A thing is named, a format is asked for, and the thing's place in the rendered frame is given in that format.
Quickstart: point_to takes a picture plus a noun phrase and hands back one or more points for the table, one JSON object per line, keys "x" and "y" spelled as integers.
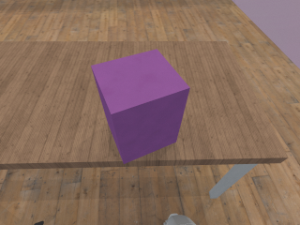
{"x": 52, "y": 117}

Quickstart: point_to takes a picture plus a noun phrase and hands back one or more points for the carton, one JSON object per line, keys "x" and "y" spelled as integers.
{"x": 144, "y": 100}

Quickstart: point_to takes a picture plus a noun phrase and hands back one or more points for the robot right thigh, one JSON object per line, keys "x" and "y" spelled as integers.
{"x": 179, "y": 220}

